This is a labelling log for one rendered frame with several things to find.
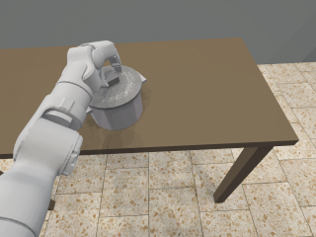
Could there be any robot left hand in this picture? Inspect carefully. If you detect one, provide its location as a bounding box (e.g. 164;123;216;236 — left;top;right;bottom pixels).
88;40;122;89

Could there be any table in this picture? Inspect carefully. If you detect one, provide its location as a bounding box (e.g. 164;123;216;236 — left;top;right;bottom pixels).
0;37;299;211

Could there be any lid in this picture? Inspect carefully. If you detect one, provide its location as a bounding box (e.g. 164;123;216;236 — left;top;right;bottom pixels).
89;65;142;111

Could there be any left robot upper arm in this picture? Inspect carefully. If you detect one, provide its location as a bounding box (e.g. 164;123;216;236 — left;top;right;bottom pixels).
0;118;83;237

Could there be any robot left forearm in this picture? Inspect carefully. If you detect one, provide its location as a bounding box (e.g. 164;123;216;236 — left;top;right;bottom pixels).
13;43;105;162

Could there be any knob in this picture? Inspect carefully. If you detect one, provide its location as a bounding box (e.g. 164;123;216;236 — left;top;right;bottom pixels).
105;70;120;89

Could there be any pot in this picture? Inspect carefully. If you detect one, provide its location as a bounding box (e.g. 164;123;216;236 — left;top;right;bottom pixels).
86;72;147;130

